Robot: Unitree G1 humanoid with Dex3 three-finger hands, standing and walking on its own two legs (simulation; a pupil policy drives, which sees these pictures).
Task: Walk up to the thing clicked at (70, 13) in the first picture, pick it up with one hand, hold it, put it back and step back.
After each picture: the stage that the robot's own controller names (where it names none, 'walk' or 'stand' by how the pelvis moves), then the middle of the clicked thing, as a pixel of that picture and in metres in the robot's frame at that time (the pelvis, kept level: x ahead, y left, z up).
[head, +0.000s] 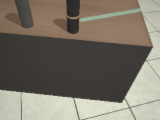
stand; (73, 11) +0.79 +0.03 +0.04
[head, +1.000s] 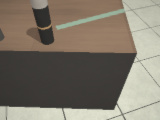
walk; (43, 20) +0.67 +0.19 +0.06
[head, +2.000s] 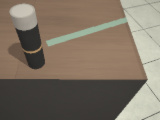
stand; (30, 41) +0.47 +0.18 +0.08
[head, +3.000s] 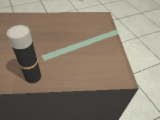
stand; (27, 57) +0.45 +0.20 +0.04
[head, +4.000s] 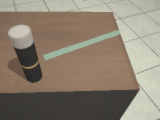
stand; (28, 57) +0.45 +0.20 +0.04
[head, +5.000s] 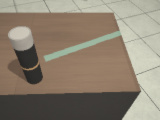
stand; (28, 59) +0.44 +0.20 +0.04
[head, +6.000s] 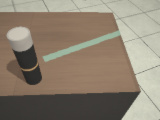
rise first; (27, 59) +0.44 +0.20 +0.04
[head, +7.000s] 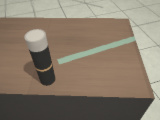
rise first; (42, 60) +0.45 +0.18 +0.04
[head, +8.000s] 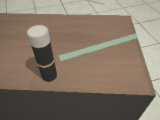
go down; (44, 56) +0.46 +0.17 +0.04
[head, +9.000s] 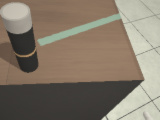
go down; (23, 43) +0.45 +0.15 +0.07
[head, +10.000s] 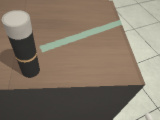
approach; (24, 49) +0.45 +0.16 +0.07
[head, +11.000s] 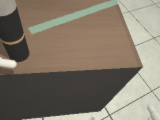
close; (10, 29) +0.47 +0.18 +0.11
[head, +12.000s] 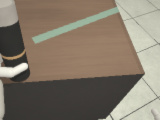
lift; (11, 45) +0.43 +0.18 +0.11
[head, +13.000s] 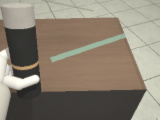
lift; (24, 54) +0.33 +0.15 +0.21
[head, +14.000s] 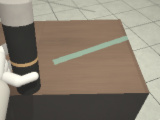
hold; (23, 51) +0.33 +0.15 +0.22
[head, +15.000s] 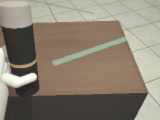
hold; (22, 53) +0.33 +0.16 +0.22
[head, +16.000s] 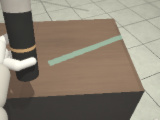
crouch; (22, 39) +0.38 +0.16 +0.22
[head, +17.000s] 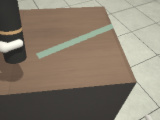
lower; (8, 22) +0.47 +0.18 +0.20
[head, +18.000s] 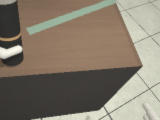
lower; (6, 26) +0.48 +0.17 +0.12
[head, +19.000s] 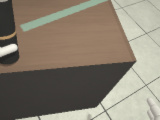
lower; (1, 24) +0.48 +0.18 +0.12
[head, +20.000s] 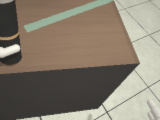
lower; (4, 25) +0.48 +0.17 +0.12
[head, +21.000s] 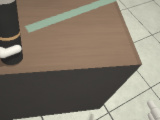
lower; (6, 25) +0.48 +0.17 +0.12
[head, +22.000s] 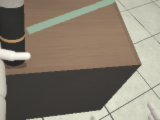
open; (11, 28) +0.47 +0.16 +0.12
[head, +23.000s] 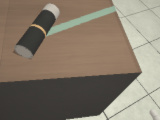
sink last; (39, 29) +0.58 +0.10 +0.01
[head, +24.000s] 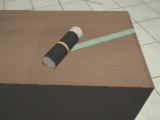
stand; (64, 45) +0.60 +0.10 -0.01
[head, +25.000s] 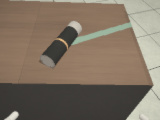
stand; (62, 42) +0.57 +0.08 +0.00
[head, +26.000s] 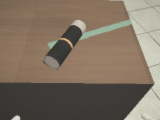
stand; (67, 42) +0.55 +0.06 +0.01
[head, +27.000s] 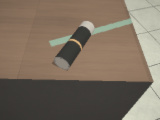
stand; (76, 43) +0.55 +0.02 +0.00
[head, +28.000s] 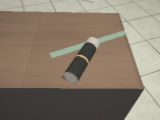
walk; (83, 58) +0.53 -0.02 -0.05
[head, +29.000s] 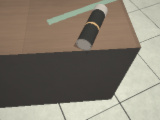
walk; (93, 25) +0.64 -0.06 -0.03
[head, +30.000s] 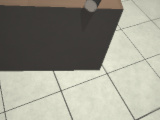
walk; out of the picture +0.90 -0.13 -0.03
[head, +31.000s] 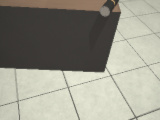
stand; (110, 3) +1.05 -0.20 -0.03
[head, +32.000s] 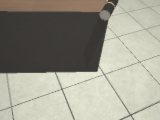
stand; (110, 6) +1.00 -0.23 -0.05
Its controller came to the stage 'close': yes
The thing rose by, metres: 0.21
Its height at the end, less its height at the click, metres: -0.17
